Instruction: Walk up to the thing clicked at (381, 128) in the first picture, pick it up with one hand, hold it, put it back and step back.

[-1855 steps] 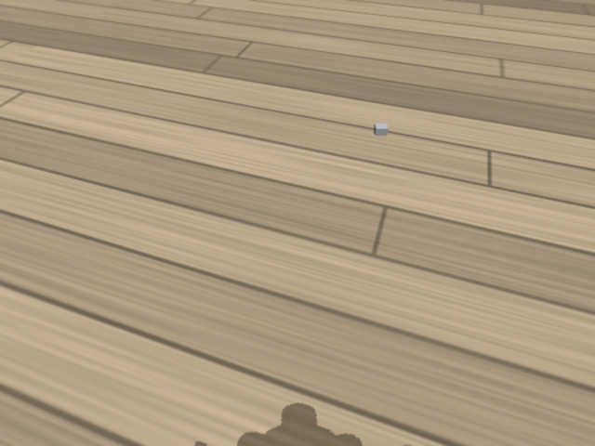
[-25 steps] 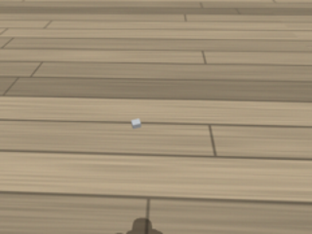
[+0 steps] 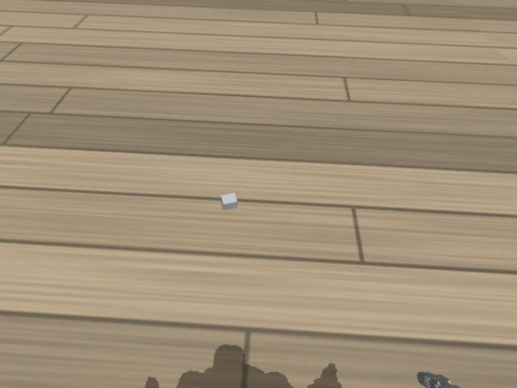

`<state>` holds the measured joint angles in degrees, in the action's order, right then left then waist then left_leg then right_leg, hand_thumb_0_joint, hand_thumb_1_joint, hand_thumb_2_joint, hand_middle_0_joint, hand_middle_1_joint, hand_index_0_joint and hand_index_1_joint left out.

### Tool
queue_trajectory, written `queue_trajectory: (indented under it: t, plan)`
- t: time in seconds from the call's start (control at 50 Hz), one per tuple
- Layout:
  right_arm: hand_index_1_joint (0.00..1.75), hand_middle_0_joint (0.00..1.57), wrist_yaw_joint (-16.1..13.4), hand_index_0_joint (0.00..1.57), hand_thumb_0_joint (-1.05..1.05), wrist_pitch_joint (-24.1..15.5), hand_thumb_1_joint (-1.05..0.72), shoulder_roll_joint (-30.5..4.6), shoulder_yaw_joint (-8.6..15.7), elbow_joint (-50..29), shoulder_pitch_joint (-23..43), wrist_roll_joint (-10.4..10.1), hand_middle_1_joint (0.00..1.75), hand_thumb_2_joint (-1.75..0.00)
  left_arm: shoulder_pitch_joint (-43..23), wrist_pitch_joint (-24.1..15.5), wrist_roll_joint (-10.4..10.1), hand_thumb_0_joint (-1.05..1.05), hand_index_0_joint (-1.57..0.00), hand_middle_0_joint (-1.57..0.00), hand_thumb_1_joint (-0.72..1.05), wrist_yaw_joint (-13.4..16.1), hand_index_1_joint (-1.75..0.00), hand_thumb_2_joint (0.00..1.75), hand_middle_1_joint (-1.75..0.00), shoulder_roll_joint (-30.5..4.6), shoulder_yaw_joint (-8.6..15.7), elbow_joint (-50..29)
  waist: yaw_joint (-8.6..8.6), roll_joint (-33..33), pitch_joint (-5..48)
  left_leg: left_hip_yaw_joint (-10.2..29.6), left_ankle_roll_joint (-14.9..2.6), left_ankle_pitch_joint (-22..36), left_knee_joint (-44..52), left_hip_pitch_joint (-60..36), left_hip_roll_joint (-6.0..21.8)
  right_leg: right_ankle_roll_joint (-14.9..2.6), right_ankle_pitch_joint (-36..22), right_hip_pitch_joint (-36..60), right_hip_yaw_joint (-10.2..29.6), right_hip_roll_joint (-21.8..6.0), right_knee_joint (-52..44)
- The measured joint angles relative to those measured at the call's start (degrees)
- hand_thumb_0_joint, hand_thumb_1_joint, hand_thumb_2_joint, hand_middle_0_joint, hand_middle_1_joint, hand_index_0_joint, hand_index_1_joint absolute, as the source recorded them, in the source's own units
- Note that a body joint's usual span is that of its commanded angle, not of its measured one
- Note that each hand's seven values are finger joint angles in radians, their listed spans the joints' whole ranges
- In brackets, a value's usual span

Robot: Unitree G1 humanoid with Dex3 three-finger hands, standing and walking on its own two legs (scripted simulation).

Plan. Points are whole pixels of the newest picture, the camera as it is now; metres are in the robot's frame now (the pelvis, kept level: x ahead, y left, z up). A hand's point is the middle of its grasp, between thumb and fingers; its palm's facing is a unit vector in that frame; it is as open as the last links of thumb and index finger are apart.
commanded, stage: step back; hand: left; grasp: from above
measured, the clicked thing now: (229, 201) +1.04 +0.19 -0.74
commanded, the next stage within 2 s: stand in 0.08 s
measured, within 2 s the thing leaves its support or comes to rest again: neither
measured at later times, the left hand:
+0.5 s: hand out of the picture +0.09 +0.25 -0.14, palm faces -0.05 -0.94 -0.33, open 7.4 cm
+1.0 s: hand out of the picture +0.07 +0.26 -0.15, palm faces -0.05 -0.94 -0.33, open 7.4 cm
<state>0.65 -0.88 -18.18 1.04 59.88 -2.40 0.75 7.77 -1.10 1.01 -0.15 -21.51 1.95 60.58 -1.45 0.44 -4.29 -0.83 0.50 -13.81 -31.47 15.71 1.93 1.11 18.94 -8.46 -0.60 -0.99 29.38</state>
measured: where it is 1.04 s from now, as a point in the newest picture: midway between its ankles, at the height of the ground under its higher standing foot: outside the picture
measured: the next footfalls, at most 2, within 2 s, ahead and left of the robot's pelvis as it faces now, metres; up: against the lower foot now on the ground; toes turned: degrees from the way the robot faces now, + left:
none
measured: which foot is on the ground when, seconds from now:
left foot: down 0.00-1.00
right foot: down 0.00-1.00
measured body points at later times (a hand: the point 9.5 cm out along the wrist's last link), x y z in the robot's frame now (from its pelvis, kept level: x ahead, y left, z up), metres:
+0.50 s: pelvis +0.00 +0.00 +0.01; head +0.01 +0.01 +0.46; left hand +0.09 +0.30 -0.12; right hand +0.07 -0.30 -0.12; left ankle +0.03 +0.12 -0.73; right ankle -0.03 -0.13 -0.73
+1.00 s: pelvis -0.01 +0.01 +0.01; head +0.00 +0.01 +0.46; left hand +0.07 +0.31 -0.12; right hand +0.07 -0.29 -0.12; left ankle +0.03 +0.12 -0.73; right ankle -0.03 -0.13 -0.73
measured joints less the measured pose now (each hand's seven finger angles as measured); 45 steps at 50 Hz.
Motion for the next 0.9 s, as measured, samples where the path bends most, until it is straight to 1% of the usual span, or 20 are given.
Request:
queue_trajectory:
  t: [0.08, 0.16, 0.24, 0.38, 0.6, 0.9]
  plan:
    - [0.3, 0.2, 0.01, 0.21, 0.0, -0.05, -0.9, -0.23, 0.05, 1.25, 1.39, -0.05, 0.3, -0.9, -1.07, -0.02, -0.01, 0.01, -0.2, -0.21, 0.9, 0.08, -0.3, 0.9, -0.3, 0.46, -0.13, 0.69, 0.02, -0.48, 0.23, -0.37, 0.01, 0.73, 1.94, -1.48, -0.02, 0.03, -0.78, 1.26, 0.31, -0.04, -1.8]
    - [0.3, 0.2, 0.23, 0.2, 0.0, 0.01, -0.9, -0.65, -0.2, 2.31, 1.63, -0.33, 0.3, -0.9, -2.03, -0.25, -0.38, 0.01, -0.2, -0.21, 0.9, 0.06, -0.3, 0.9, -0.3, 0.96, -1.03, 1.6, 0.47, -0.68, 0.27, -0.44, 0.02, 2.27, 5.17, -3.54, -0.25, 0.2, -2.32, 3.3, 0.27, -0.23, -5.0]
    - [0.3, 0.2, 0.37, 0.2, 0.0, 0.12, -0.9, -1.01, -0.3, 3.48, 1.26, -0.35, 0.3, -0.9, -2.78, -0.28, -0.41, 0.01, -0.2, -0.21, 0.9, -0.03, -0.3, 0.9, -0.3, 1.48, -1.63, 2.27, 0.86, -0.57, 0.28, -0.64, 0.05, 3.91, 8.24, -5.22, -0.36, 0.29, -3.94, 4.81, 0.39, -0.31, -7.89]
    - [0.3, 0.2, 0.48, 0.2, 0.0, 0.27, -0.9, -1.34, -0.29, 5.42, -0.32, -0.28, 0.3, -0.9, -3.27, -0.25, -0.26, 0.01, -0.2, -0.21, 0.9, -0.27, -0.3, 0.9, -0.3, 1.69, -1.87, 3.35, 1.58, -0.02, 0.55, -0.93, 0.12, 5.9, 11.55, -6.53, -0.42, 0.3, -5.71, 5.71, 0.61, -0.36, -10.59]
    - [0.3, 0.2, 0.53, 0.2, 0.01, 0.32, -0.9, -1.42, -0.41, 7.14, -2.89, -0.23, 0.3, -0.9, -2.21, -0.08, -0.19, 0.01, -0.2, -0.21, 0.9, -0.38, -0.3, 0.9, -0.3, 1.34, -1.97, 4.37, 2.17, 0.23, 0.72, -1.07, 0.0, 6.99, 12.9, -6.53, -0.48, 0.4, -6.78, 5.59, 0.74, -0.4, -11.8]
    - [0.3, 0.2, 0.53, 0.2, 0.0, 0.15, -0.9, -1.23, -0.88, 6.73, -3.12, -0.2, 0.3, -0.9, -0.81, 0.18, -0.18, 0.01, -0.2, -0.21, 0.9, -0.44, -0.3, 0.9, -0.3, 1.08, -2.15, 4.37, 1.86, 0.01, 1.18, -1.14, -0.28, 6.99, 12.76, -6.08, -0.8, 0.64, -6.66, 5.03, 0.79, -0.73, -11.42]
